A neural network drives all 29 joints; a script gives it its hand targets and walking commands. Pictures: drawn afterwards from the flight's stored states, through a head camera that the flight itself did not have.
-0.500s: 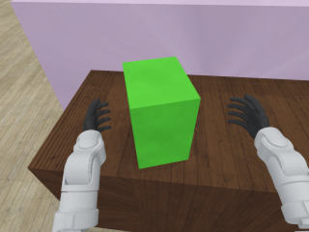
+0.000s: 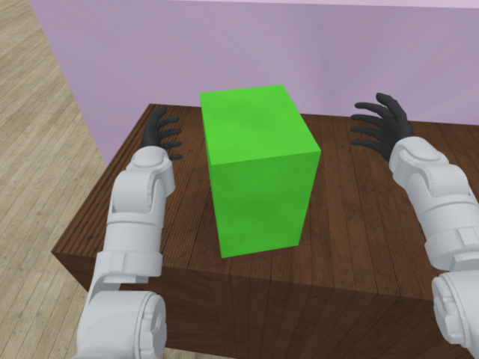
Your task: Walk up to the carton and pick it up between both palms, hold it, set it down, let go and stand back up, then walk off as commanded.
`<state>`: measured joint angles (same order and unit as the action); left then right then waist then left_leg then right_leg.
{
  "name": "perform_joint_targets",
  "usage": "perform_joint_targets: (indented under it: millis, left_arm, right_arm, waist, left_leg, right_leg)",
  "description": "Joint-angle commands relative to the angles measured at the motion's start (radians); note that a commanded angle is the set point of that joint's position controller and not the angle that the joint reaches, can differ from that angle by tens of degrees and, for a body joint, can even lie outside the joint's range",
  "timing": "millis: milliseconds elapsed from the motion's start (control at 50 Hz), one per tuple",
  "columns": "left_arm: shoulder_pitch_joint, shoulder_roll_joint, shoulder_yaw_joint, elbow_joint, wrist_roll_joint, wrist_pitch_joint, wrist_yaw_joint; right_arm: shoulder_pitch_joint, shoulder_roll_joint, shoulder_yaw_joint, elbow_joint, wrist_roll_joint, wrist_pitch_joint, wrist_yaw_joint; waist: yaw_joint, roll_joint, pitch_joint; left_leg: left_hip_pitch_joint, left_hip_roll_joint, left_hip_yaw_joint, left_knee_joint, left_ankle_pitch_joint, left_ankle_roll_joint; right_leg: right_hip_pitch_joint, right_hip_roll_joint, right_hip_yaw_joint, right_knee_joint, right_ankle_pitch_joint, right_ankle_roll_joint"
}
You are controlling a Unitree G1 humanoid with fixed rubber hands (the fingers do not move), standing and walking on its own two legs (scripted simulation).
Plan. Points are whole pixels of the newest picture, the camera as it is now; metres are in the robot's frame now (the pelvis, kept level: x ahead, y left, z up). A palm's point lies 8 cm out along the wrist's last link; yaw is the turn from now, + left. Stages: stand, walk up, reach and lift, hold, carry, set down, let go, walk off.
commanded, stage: reach and lift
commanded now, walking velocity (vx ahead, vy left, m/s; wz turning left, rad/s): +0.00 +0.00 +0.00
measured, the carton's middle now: (251, 173) +0.49 +0.04 +0.04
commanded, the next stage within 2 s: none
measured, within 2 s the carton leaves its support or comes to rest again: neither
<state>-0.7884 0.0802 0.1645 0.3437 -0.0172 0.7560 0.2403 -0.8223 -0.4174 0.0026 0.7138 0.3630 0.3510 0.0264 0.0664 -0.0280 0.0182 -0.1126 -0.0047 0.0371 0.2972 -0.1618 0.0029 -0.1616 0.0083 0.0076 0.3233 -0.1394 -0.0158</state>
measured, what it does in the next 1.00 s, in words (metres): stands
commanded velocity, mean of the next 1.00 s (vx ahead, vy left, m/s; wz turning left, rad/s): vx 0.00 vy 0.00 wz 0.00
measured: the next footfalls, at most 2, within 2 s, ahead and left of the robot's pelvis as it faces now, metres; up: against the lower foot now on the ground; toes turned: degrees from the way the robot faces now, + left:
none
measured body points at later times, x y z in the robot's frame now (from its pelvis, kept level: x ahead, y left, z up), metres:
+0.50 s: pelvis +0.01 +0.00 +0.00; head +0.03 +0.00 +0.45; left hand +0.45 +0.20 +0.22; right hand +0.50 -0.17 +0.23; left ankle +0.00 +0.11 -0.75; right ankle +0.02 -0.11 -0.75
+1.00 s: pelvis +0.02 +0.00 +0.00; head +0.05 +0.00 +0.45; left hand +0.48 +0.21 +0.21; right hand +0.52 -0.16 +0.23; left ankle +0.00 +0.11 -0.75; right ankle +0.02 -0.11 -0.75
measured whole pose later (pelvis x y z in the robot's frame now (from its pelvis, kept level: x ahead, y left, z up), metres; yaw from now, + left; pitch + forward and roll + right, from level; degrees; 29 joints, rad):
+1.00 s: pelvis +0.02 +0.00 +0.00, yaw +0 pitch +8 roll +0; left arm -1.28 0.23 0.13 1.15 -0.13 0.40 0.20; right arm -1.35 -0.42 0.05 1.32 0.39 0.29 0.05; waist 0.10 -0.02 -0.10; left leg -0.30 0.01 0.04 0.33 -0.18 0.00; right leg -0.34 0.02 0.01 0.32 -0.13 -0.02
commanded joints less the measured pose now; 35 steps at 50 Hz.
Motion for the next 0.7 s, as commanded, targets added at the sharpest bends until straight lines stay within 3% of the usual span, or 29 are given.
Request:
perform_joint_targets:
  millis: [0, 20, 40, 60, 100, 120, 140, 160, 200, 220, 240, 260, 300, 320, 340, 360, 400, 420, 480, 500, 520, 540, 560, 580, 620, 640, 660, 680]
  left_arm:
    - [-0.570, 0.204, 0.003, -0.028, -0.046, -0.074, 0.028]
    - [-0.589, 0.185, 0.000, -0.073, -0.052, -0.075, 0.035]
    - [-0.568, 0.199, -0.004, -0.008, -0.048, -0.070, 0.038]
    - [-0.578, 0.195, 0.026, -0.024, -0.028, -0.070, 0.032]
    - [-0.632, 0.198, -0.001, -0.058, -0.058, -0.091, 0.031]
    - [-0.575, 0.200, 0.026, -0.034, -0.052, -0.089, 0.023]
    - [-0.581, 0.210, 0.029, 0.048, -0.059, -0.089, 0.018]
    - [-0.614, 0.207, 0.029, 0.061, -0.057, -0.094, 0.007]
    - [-0.656, 0.232, 0.038, 0.078, -0.038, -0.095, 0.005]
    - [-0.658, 0.240, 0.038, 0.046, -0.045, -0.093, 0.012]
    - [-0.614, 0.231, 0.030, 0.065, -0.036, -0.086, 0.009]
    - [-0.675, 0.231, 0.034, 0.081, -0.059, -0.091, 0.009]
    - [-0.656, 0.227, 0.013, 0.117, -0.068, -0.097, 0.005]
    - [-0.703, 0.250, 0.023, 0.131, -0.080, -0.106, 0.007]
    - [-0.703, 0.244, 0.027, 0.113, -0.072, -0.112, 0.008]
    - [-0.727, 0.281, 0.036, 0.103, -0.087, -0.116, 0.005]
    - [-0.753, 0.275, 0.006, 0.111, -0.092, -0.128, 0.009]
    - [-0.766, 0.271, 0.007, 0.171, -0.092, -0.123, 0.009]
    - [-0.836, 0.291, 0.000, 0.269, -0.107, -0.158, 0.008]
    - [-0.826, 0.285, -0.003, 0.341, -0.110, -0.165, 0.009]
    - [-0.925, 0.306, -0.017, 0.309, -0.132, -0.184, 0.021]
    - [-0.875, 0.311, -0.007, 0.347, -0.127, -0.190, 0.018]
    - [-0.883, 0.297, -0.030, 0.346, -0.155, -0.205, 0.022]
    - [-0.930, 0.319, -0.054, 0.341, -0.155, -0.211, 0.027]
    - [-0.923, 0.321, -0.062, 0.452, -0.160, -0.213, 0.017]
    - [-0.965, 0.328, -0.066, 0.397, -0.160, -0.231, 0.018]
    - [-0.982, 0.326, -0.069, 0.487, -0.173, -0.239, 0.012]
    - [-1.000, 0.323, -0.092, 0.490, -0.182, -0.245, 0.021]
  right_arm:
    - [-0.604, -0.189, 0.075, 0.017, 0.063, -0.015, 0.031]
    - [-0.634, -0.202, 0.064, -0.007, 0.079, -0.030, 0.033]
    - [-0.613, -0.221, 0.053, 0.074, 0.055, -0.021, 0.031]
    - [-0.612, -0.206, 0.074, 0.093, 0.062, -0.019, 0.031]
    - [-0.651, -0.221, 0.068, 0.075, 0.071, -0.025, 0.027]
    - [-0.629, -0.203, 0.095, 0.060, 0.072, -0.025, 0.023]
    - [-0.666, -0.205, 0.112, 0.116, 0.083, -0.018, 0.025]
    - [-0.709, -0.220, 0.102, 0.095, 0.075, -0.031, 0.018]
    - [-0.716, -0.231, 0.111, 0.164, 0.092, -0.018, 0.020]
    - [-0.742, -0.231, 0.120, 0.124, 0.101, -0.028, 0.024]
    - [-0.705, -0.244, 0.095, 0.185, 0.081, -0.028, 0.022]
    - [-0.768, -0.225, 0.121, 0.154, 0.101, -0.033, 0.023]
    - [-0.771, -0.231, 0.126, 0.148, 0.107, -0.033, 0.024]
    - [-0.826, -0.234, 0.127, 0.138, 0.104, -0.035, 0.023]
    - [-0.815, -0.220, 0.117, 0.149, 0.096, -0.042, 0.025]
    - [-0.830, -0.229, 0.130, 0.142, 0.113, -0.042, 0.016]
    - [-0.862, -0.229, 0.113, 0.154, 0.103, -0.037, 0.023]
    - [-0.857, -0.236, 0.114, 0.201, 0.101, -0.030, 0.019]
    - [-0.933, -0.200, 0.114, 0.250, 0.101, -0.016, 0.025]
    - [-0.917, -0.182, 0.142, 0.346, 0.101, 0.000, 0.034]
    - [-1.008, -0.224, 0.107, 0.305, 0.097, -0.019, 0.039]
    - [-0.961, -0.194, 0.118, 0.333, 0.100, -0.012, 0.035]
    - [-0.997, -0.197, 0.125, 0.304, 0.097, -0.025, 0.035]
    - [-1.005, -0.228, 0.093, 0.341, 0.093, -0.018, 0.030]
    - [-1.017, -0.219, 0.108, 0.379, 0.084, -0.016, 0.029]
    - [-1.039, -0.213, 0.092, 0.378, 0.085, -0.026, 0.029]
    - [-1.043, -0.171, 0.144, 0.434, 0.104, -0.012, 0.034]
    - [-1.056, -0.226, 0.108, 0.445, 0.086, -0.024, 0.033]
  waist:
    - [0.082, -0.012, -0.405]
    - [0.076, 0.029, -0.484]
    - [0.044, 0.006, -0.464]
    - [0.082, 0.032, -0.476]
    - [0.060, 0.048, -0.545]
    - [0.084, 0.028, -0.556]
    - [0.087, 0.010, -0.504]
    - [0.098, 0.004, -0.524]
    - [0.079, 0.046, -0.487]
    - [0.099, 0.045, -0.525]
    - [0.077, 0.042, -0.520]
    - [0.093, 0.026, -0.528]
    - [0.091, 0.010, -0.540]
    - [0.107, -0.005, -0.570]
    - [0.096, 0.007, -0.572]
    - [0.114, 0.010, -0.614]
    - [0.087, 0.004, -0.619]
    - [0.084, -0.004, -0.593]
    - [0.116, -0.020, -0.560]
    - [0.122, -0.023, -0.490]
    - [0.104, -0.024, -0.602]
    - [0.118, -0.014, -0.590]
    - [0.111, -0.036, -0.660]
    - [0.089, 0.002, -0.674]
    - [0.076, -0.031, -0.616]
    - [0.079, 0.000, -0.692]
    - [0.090, -0.014, -0.600]
    - [0.071, -0.001, -0.633]
  left_leg:
    - [-0.065, 0.046, -0.003, -0.022, 0.043, -0.047]
    - [-0.039, 0.039, 0.011, -0.003, 0.103, -0.051]
    - [-0.011, 0.043, -0.004, 0.002, 0.168, -0.064]
    - [-0.005, 0.038, 0.008, 0.016, 0.234, -0.063]
    - [0.022, 0.040, 0.011, 0.031, 0.288, -0.075]
    - [0.032, 0.033, 0.020, 0.041, 0.334, -0.068]
    - [0.019, 0.033, 0.008, 0.042, 0.345, -0.071]
    - [0.035, 0.030, 0.007, 0.051, 0.376, -0.070]
    - [0.019, 0.037, 0.005, 0.045, 0.368, -0.080]
    - [0.023, 0.031, 0.009, 0.059, 0.408, -0.079]
    - [0.058, 0.036, -0.009, 0.061, 0.439, -0.094]
    - [0.016, 0.033, 0.005, 0.060, 0.417, -0.091]
    - [0.038, 0.035, -0.003, 0.068, 0.436, -0.087]
    - [0.012, 0.035, 0.008, 0.069, 0.397, -0.084]
    - [0.011, 0.031, 0.009, 0.070, 0.435, -0.087]
    - [0.010, 0.023, 0.018, 0.079, 0.442, -0.074]
    - [0.005, 0.026, 0.008, 0.081, 0.444, -0.085]
    - [-0.013, 0.025, 0.010, 0.078, 0.412, -0.081]
    - [-0.103, 0.030, 0.017, 0.043, 0.247, -0.052]
    - [-0.133, 0.033, 0.017, 0.028, 0.196, -0.048]
    - [-0.140, 0.037, 0.010, 0.029, 0.210, -0.053]
    - [-0.122, 0.027, 0.023, 0.033, 0.232, -0.045]
    - [-0.103, 0.035, 0.019, 0.056, 0.301, -0.056]
    - [-0.082, 0.037, 0.008, 0.057, 0.320, -0.066]
    - [-0.083, 0.036, -0.015, 0.056, 0.308, -0.073]
    - [-0.069, 0.032, -0.010, 0.072, 0.364, -0.080]
    - [-0.122, 0.030, -0.007, 0.060, 0.305, -0.073]
    - [-0.090, 0.043, -0.022, 0.059, 0.306, -0.089]
  right_leg:
    - [0.082, 0.064, 0.043, -0.013, 0.023, -0.002]
    - [0.080, 0.077, 0.036, -0.013, 0.067, -0.009]
    - [0.069, 0.072, 0.023, -0.012, 0.105, 0.002]
    - [0.080, 0.078, 0.032, -0.012, 0.138, -0.010]
    - [0.080, 0.081, 0.021, -0.002, 0.168, -0.018]
    - [0.103, 0.082, 0.026, -0.007, 0.235, -0.010]
    - [0.095, 0.075, 0.024, -0.009, 0.264, -0.005]
    - [0.091, 0.081, 0.024, -0.002, 0.277, -0.004]
    - [0.075, 0.078, 0.022, -0.002, 0.237, -0.007]
    - [0.099, 0.086, 0.017, 0.001, 0.281, -0.007]
    - [0.088, 0.081, 0.017, 0.002, 0.323, -0.008]
    - [0.086, 0.085, 0.020, -0.014, 0.278, -0.015]
    - [0.090, 0.089, 0.019, 0.002, 0.322, -0.010]
    - [0.074, 0.080, 0.019, -0.002, 0.313, -0.008]
    - [0.101, 0.080, 0.007, 0.003, 0.339, -0.004]
    - [0.117, 0.079, 0.017, 0.005, 0.384, -0.001]
    - [0.102, 0.079, 0.012, 0.011, 0.379, -0.004]
    - [0.099, 0.079, 0.008, 0.012, 0.348, -0.005]
    - [0.100, 0.059, 0.010, 0.007, 0.248, 0.002]
    - [0.085, 0.055, 0.016, -0.002, 0.198, 0.002]
    - [0.067, 0.064, 0.005, 0.006, 0.189, -0.005]
    - [0.078, 0.062, 0.004, -0.001, 0.206, -0.006]
    - [0.085, 0.071, 0.001, 0.006, 0.259, -0.012]
    - [0.065, 0.072, -0.012, 0.019, 0.272, -0.011]
    - [0.054, 0.060, -0.003, 0.010, 0.278, 0.000]
    - [0.045, 0.073, -0.014, 0.016, 0.295, -0.006]
    - [0.053, 0.068, -0.010, 0.003, 0.242, -0.008]
    - [0.013, 0.065, -0.023, 0.014, 0.218, -0.009]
